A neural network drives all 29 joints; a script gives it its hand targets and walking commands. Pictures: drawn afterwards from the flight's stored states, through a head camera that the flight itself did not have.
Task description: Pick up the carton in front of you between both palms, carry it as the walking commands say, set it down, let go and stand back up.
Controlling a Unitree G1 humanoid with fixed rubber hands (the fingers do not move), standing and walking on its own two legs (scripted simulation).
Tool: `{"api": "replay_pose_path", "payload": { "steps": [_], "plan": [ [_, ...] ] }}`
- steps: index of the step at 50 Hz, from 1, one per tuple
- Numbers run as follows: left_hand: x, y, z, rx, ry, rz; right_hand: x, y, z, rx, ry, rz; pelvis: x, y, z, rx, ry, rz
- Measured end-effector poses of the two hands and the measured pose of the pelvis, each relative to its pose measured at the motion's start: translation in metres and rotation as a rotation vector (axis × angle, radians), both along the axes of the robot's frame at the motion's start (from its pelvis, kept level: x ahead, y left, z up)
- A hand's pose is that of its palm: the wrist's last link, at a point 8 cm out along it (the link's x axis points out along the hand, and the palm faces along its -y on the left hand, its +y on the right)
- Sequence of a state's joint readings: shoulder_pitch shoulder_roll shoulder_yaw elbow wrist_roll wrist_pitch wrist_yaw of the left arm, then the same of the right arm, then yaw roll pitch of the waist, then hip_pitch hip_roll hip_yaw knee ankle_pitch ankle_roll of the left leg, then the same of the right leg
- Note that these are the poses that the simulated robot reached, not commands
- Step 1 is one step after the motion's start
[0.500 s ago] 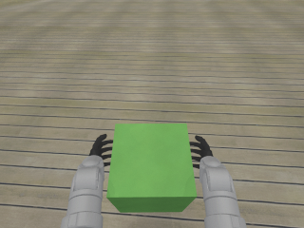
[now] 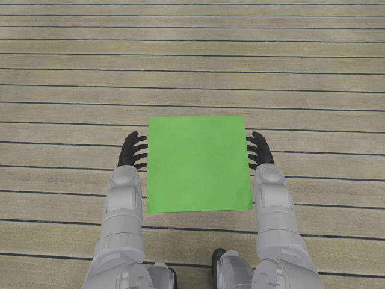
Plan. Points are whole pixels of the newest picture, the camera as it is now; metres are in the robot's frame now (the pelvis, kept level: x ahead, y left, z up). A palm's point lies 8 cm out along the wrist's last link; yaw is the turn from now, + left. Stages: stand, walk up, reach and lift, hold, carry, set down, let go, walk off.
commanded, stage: set down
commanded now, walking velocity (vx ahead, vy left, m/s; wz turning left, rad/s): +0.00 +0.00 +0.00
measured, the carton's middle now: (195, 171) +0.39 +0.00 -0.13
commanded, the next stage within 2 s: none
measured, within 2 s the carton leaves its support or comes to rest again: rests again in 1.98 s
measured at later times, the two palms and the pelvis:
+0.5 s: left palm (149, 175) +0.40 +0.13 -0.20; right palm (250, 170) +0.42 -0.16 -0.21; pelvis -0.03 +0.02 -0.14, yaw +1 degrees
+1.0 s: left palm (165, 179) +0.44 +0.11 -0.36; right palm (246, 176) +0.46 -0.18 -0.38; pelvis -0.05 +0.01 -0.26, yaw +3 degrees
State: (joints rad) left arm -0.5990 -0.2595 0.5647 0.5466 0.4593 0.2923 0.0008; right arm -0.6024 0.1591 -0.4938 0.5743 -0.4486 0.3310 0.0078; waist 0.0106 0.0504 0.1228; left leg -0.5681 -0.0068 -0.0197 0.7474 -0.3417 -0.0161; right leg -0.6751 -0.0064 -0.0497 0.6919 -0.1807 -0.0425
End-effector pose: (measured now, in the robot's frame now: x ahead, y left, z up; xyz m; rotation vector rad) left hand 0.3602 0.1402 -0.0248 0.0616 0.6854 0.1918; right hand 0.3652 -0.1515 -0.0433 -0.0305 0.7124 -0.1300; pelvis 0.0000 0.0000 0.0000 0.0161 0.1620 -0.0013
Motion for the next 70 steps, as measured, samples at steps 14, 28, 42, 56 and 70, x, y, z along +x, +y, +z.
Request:
{"api": "replay_pose_path", "payload": {
  "steps": [14, 28, 42, 56, 70],
  "plan": [
    [0.024, 0.002, -0.115, -0.071, -0.101, 0.099, 0.034, 0.005, -0.115, 0.025, -0.088, -0.014, -0.018, 0.013, -0.081, 0.007, 0.394, 0.014],
    [0.047, -0.011, -0.195, -0.08, -0.041, 0.077, 0.059, -0.011, -0.192, 0.009, -0.033, 0.011, -0.03, 0.016, -0.152, 0.031, 0.551, 0.013],
    [0.071, -0.022, -0.288, -0.065, -0.038, 0.078, 0.081, -0.021, -0.286, -0.006, -0.031, 0.015, -0.042, 0.007, -0.228, 0.055, 0.637, 0.014],
    [0.09, -0.033, -0.37, -0.059, -0.001, 0.046, 0.1, -0.034, -0.368, -0.02, 0.001, 0.028, -0.051, 0.008, -0.284, 0.08, 0.643, 0.004],
    [0.099, -0.026, -0.465, -0.087, 0.034, 0.054, 0.126, -0.03, -0.455, -0.038, 0.034, 0.086, -0.055, 0.012, -0.337, 0.068, 0.594, 0.029]
  ]
}}
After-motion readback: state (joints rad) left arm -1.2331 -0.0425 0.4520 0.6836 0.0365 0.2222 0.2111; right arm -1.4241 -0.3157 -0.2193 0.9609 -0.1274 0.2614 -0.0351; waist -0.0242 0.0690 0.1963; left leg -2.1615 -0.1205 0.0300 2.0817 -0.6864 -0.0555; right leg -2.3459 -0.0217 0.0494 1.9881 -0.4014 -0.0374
